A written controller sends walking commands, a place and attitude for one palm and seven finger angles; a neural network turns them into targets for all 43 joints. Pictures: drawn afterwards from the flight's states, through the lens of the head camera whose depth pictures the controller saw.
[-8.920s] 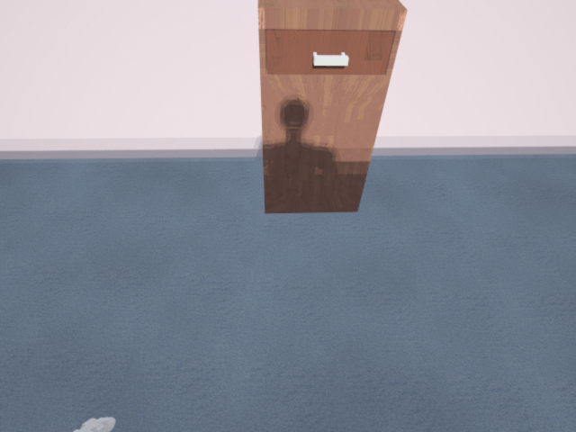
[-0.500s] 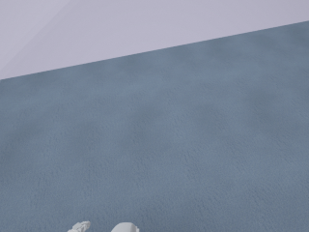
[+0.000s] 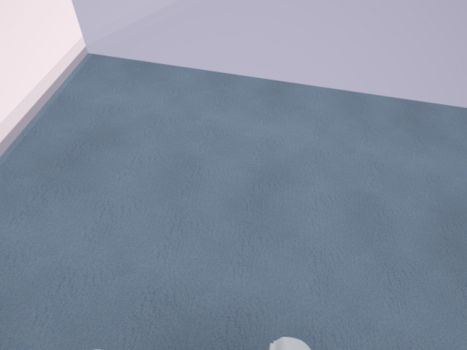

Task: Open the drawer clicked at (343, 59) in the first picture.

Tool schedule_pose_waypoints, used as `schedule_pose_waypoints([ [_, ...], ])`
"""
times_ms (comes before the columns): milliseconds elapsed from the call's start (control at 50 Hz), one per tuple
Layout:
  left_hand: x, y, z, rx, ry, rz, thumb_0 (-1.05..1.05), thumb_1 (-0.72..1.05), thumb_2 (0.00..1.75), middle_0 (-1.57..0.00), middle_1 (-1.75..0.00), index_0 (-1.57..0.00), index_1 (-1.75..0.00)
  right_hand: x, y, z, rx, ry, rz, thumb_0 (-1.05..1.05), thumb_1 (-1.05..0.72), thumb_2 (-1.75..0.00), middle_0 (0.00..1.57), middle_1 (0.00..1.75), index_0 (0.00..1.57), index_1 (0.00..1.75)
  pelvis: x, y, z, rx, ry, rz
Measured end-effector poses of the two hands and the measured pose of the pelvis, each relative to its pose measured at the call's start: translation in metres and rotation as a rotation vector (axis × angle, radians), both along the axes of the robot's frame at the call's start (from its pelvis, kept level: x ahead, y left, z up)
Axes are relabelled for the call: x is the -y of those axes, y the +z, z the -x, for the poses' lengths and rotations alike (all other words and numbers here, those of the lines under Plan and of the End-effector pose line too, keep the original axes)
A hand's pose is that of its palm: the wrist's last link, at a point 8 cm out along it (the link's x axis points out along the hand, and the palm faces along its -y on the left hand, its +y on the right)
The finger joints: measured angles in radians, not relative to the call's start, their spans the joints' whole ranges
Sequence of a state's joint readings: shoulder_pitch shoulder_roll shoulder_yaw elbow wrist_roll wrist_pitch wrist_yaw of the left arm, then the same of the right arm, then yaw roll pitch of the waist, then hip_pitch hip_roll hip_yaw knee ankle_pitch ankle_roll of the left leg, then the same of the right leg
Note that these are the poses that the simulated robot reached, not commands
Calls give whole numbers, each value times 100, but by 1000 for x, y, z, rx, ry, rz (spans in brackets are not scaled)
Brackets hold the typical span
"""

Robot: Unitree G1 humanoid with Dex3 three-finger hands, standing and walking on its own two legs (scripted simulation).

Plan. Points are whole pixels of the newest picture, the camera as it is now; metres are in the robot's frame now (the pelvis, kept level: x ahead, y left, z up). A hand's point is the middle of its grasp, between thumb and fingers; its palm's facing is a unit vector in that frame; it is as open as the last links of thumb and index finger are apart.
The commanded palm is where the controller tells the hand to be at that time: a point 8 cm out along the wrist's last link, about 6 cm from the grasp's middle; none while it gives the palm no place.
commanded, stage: turn to face it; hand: left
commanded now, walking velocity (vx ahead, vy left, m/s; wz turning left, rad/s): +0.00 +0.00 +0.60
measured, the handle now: out of the picture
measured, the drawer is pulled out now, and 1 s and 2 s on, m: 0.00 0.00 0.00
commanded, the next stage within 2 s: none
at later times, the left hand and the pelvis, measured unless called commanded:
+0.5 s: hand out of the picture +0.05 +0.15 -0.14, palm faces +0.26 -0.91 -0.31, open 7.4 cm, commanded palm none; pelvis -0.01 -0.08 +0.00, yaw +17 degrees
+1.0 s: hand out of the picture -0.16 +0.16 -0.19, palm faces +0.61 -0.75 -0.26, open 7.4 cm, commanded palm none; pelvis -0.05 -0.03 -0.01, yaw +35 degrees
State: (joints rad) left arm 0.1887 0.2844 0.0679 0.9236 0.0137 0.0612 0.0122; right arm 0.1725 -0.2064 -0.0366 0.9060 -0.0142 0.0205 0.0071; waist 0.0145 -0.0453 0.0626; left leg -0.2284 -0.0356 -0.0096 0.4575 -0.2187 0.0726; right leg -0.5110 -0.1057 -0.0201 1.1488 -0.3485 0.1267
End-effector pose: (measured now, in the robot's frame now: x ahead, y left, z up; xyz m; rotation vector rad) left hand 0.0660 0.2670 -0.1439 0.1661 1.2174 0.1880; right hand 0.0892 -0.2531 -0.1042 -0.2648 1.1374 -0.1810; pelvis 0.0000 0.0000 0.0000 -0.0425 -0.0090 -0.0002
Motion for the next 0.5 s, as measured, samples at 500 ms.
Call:
schedule_pose_waypoints([
  [500, 77, 43, 39, 124, 184, -106, 1, 91, 90, -21, -30, -20, -30, 75, -47, 28, -206, 126, -84, 1, -91, -89, 20, 30, 20, 30, 76, -2, 15, -5, 292, -73],
])
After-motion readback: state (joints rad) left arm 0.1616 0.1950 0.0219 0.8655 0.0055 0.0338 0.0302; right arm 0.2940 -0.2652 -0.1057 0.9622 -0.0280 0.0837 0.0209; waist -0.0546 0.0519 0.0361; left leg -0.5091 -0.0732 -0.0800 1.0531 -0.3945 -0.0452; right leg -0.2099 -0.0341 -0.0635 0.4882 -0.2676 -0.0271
